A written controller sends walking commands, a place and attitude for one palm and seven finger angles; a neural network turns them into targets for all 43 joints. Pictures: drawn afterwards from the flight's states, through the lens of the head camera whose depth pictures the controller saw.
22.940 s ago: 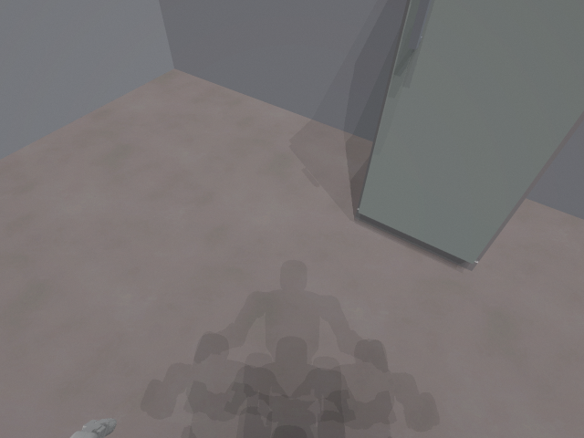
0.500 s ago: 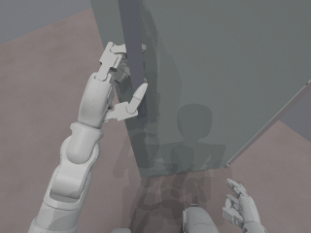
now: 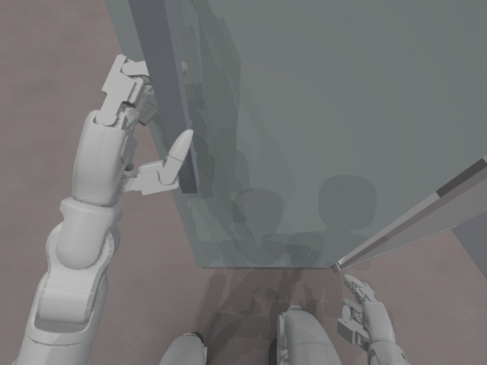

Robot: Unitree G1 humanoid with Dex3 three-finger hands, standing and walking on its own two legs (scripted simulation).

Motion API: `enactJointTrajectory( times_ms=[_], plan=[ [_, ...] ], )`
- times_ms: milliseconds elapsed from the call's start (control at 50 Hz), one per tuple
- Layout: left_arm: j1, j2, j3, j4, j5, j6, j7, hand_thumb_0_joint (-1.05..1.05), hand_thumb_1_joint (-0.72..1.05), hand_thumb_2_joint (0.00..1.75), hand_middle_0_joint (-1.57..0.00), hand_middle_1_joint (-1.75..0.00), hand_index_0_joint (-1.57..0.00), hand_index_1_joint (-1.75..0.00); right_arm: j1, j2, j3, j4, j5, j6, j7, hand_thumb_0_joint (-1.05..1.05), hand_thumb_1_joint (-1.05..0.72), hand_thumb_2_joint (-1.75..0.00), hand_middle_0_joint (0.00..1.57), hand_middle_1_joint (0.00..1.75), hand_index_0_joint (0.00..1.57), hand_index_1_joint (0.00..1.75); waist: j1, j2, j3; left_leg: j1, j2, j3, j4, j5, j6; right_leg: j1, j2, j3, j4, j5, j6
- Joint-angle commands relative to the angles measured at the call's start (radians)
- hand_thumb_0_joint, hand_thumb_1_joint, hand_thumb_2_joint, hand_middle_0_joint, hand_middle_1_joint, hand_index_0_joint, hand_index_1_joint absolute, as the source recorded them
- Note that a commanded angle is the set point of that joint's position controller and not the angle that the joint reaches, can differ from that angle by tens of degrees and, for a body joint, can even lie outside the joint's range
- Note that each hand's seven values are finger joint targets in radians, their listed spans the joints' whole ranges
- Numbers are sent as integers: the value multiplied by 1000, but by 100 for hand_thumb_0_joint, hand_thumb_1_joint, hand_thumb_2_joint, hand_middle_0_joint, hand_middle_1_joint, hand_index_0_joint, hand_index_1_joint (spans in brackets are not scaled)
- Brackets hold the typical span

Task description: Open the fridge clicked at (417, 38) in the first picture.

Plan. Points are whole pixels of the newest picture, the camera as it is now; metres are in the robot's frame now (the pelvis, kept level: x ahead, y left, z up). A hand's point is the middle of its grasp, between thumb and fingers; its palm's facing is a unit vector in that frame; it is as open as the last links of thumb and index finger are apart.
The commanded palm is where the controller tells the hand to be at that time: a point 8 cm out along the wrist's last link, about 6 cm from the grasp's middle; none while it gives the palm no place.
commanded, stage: walk backward, drawing the door open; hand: left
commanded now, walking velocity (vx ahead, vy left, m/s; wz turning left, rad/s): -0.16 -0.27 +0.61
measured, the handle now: (177, 99) +0.37 +0.11 +0.22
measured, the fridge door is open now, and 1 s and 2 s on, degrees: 71 72 66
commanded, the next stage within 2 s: stop walking and hold the door back in 0.08 s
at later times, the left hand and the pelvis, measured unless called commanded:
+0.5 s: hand (179, 218) +0.25 +0.09 +0.19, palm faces +0.27 -0.94 -0.21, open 8.1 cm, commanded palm +0.24 +0.15 +0.18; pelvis -0.07 -0.12 -0.01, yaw +14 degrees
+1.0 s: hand (176, 166) +0.30 +0.10 +0.21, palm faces +0.28 -0.94 -0.21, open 7.8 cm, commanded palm +0.26 +0.15 +0.18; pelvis -0.12 -0.13 -0.01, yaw +15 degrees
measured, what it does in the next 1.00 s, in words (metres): steps to the right: right foot, then left foot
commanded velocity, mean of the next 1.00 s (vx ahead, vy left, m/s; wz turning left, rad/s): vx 0.11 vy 0.05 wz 0.11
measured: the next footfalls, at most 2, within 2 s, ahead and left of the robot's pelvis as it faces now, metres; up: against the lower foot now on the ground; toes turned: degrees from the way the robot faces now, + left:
right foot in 0.14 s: +0.08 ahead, -0.25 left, +0.00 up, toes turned +3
left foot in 0.44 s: -0.04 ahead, -0.03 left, +0.00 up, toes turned +18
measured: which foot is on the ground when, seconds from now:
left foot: down 0.00-0.12, up 0.14-0.42, down 0.44-0.72, up 0.74-0.98, down 1.00-1.00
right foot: up 0.00-0.12, down 0.14-0.44, up 0.46-0.70, down 0.72-1.00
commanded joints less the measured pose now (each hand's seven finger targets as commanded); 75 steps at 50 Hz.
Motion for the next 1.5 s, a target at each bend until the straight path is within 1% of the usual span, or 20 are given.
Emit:
enactJointTrajectory(
  times_ms=[0, 60, 120, 160, 220, 380, 440, 540, 660, 720, 820, 920, 1000, 1060, 1160, 1360, 1380, 1400, 1440, 1480],
  plan=[
    [-205, 1, 84, -236, -46, -83, 58, 0, 90, 90, -45, -140, -45, -140, -34, -177, -66, -130, 19, -50, -16, 0, -90, -90, 20, 30, 20, 30, -19, 292, -475, 140, 165, -88, -148, 297, 122, 296, 6, 8, -300, 73, -2],
    [-154, 34, 128, -206, -58, -72, 76, 0, 90, 90, -45, -140, -45, -140, -65, -170, -50, -158, 39, -36, -23, 0, -90, -90, 20, 30, 20, 30, 2, 195, -448, -22, 137, -109, -97, -2, 114, 514, 35, -55, -523, 94, 19],
    [-136, 203, 277, -271, -46, -62, 98, 0, 90, 90, -45, -140, -45, -140, -98, -94, -31, -170, 35, -35, -42, 0, -90, -90, 20, 30, 20, 30, 43, -495, -434, -219, -141, 38, 763, -465, 32, 369, -362, 327, -840, 165, -182],
    [-72, 196, 286, -282, -53, -60, 124, 0, 90, 90, -45, -140, -45, -140, -66, -88, -2, -142, 11, -20, -37, 0, -90, -90, 20, 30, 20, 30, 18, -229, -433, -305, -65, 43, 823, -416, 15, 441, -392, 162, -712, 442, -246],
    [-225, 177, 305, 17, -64, -45, 152, 0, 90, 90, -45, -140, -45, -140, -74, -124, -10, -91, 14, -5, -70, 0, -90, -90, 20, 30, 20, 30, -4, -239, -444, -254, -69, 44, 766, -324, 1, 460, -342, 117, -649, 691, -200],
    [-638, 85, 91, 289, -61, -62, 143, 0, 90, 90, -45, -140, -45, -140, -20, -177, 10, -79, 5, 29, -79, 0, -90, -90, 20, 30, 20, 30, -5, -108, -495, 150, -132, 102, -128, -72, 61, 383, -304, 117, -593, 341, -96],
    [-810, 56, 37, 364, -66, -82, 143, 0, 90, 90, -45, -140, -45, -140, -41, -232, -9, -115, 21, 38, -70, 0, -90, -90, 20, 30, 20, 30, 15, 371, -445, 222, 221, -249, -218, 272, 220, 140, -59, -72, -217, -132, -6],
    [-997, 62, 30, 600, -64, -53, 131, 0, 90, 90, -45, -140, -45, -140, 23, -222, -8, -55, 47, 20, -73, 0, -90, -90, 20, 30, 20, 30, -12, 48, -443, 240, 178, -184, -186, 145, 244, 97, -41, -1, -144, -47, -10],
    [-1119, 74, 40, 876, -77, -25, 118, 0, 90, 90, -45, -140, -45, -140, 12, -216, 18, -20, 28, 19, -92, 0, -90, -90, 20, 30, 20, 30, 12, 122, -452, -29, 82, -90, -170, -334, 157, 501, -13, -42, -559, -31, -47],
    [-1132, 232, 179, 1023, -76, -31, 123, 0, 90, 90, -45, -140, -45, -140, 15, -214, -5, -23, 15, 26, -102, 0, -90, -90, 20, 30, 20, 30, 44, -334, -335, -353, -115, 28, 443, -295, 34, 509, -418, 592, -931, -291, -248],
    [-1190, 257, 214, 1210, -60, -74, 107, 0, 90, 90, -45, -140, -45, -140, 95, -218, -2, 53, 17, -5, -103, 0, -90, -90, 20, 30, 20, 30, 7, -246, -409, -192, -86, 55, 430, -152, 34, 429, -276, 207, -797, -58, -163],
    [-1178, 250, 216, 1214, -62, -95, 98, 0, 90, 90, -45, -140, -45, -140, 129, -227, -7, 69, 12, -33, -108, 0, -90, -90, 20, 30, 20, 30, -1, -209, -437, 108, -117, 196, -26, -63, 43, 360, -211, 101, -715, -46, -134],
    [-1146, 132, 147, 1093, -88, -119, 76, 0, 90, 90, -45, -140, -45, -140, 105, -273, -27, 16, 28, -37, -90, 0, -90, -90, 20, 30, 20, 30, -3, 119, -457, 210, 180, -191, -190, 148, 172, 244, 9, -53, -329, 72, -29],
    [-1099, 104, 126, 1029, -89, -117, 65, 0, 90, 90, -45, -140, -45, -140, 74, -233, -5, -3, 30, -21, -80, 0, -90, -90, 20, 30, 20, 30, -10, 86, -399, 78, 219, -170, -191, 168, 204, 326, -1, -19, -412, -58, -32],
    [-997, 198, 178, 911, -62, -115, 85, 0, 90, 90, -45, -140, -45, -140, 110, -240, -25, -6, 34, -8, -79, 0, -90, -90, 20, 30, 20, 30, -24, -101, -522, 55, 6, 110, 57, 162, 37, 493, -146, 141, -610, 451, -96],
    [-993, 164, 156, 913, -77, -107, 87, 0, 90, 90, -45, -140, -45, -140, 82, -222, -5, 10, 27, 0, -94, 0, -90, -90, 20, 30, 20, 30, -13, -51, -522, 185, 49, 67, -28, 279, 69, 379, -75, 52, -580, 394, -34],
    [-1680, 633, 437, 833, 58, -128, 58, 0, 90, 90, -45, -140, -45, -140, 127, -239, -94, -4, -1, -55, -63, 0, -90, -90, 20, 30, 20, 30, 18, -251, -430, 138, 29, 141, 5, 208, 93, 395, -54, 113, -686, 477, -42],
    [-1436, 350, 274, 1251, 70, -52, 4, 0, 78, 84, -45, -140, -45, -140, 161, -230, -30, 18, -3, -121, -39, 0, -90, -90, 20, 30, 20, 30, -116, -285, -765, 118, -103, 94, -125, 380, 88, 447, 28, 0, -499, 623, -96],
    [-1062, 146, 226, 1215, -16, -46, -32, 0, 54, 73, -45, -140, -45, -140, 210, -247, -44, 20, 29, -102, -28, 0, -90, -90, 20, 30, 20, 30, -36, -62, -715, 230, -75, 75, -52, 417, 36, 316, -7, -37, -498, 470, -82],
    [-1134, 215, 292, 1061, -85, -114, -30, 0, 30, 61, -45, -140, -45, -140, 157, -243, -32, 13, 7, -100, -25, 0, -90, -90, 20, 30, 20, 30, 1, 269, -703, 361, -74, 83, -50, 322, 12, 264, -11, -4, -566, 346, -85]
  ],
)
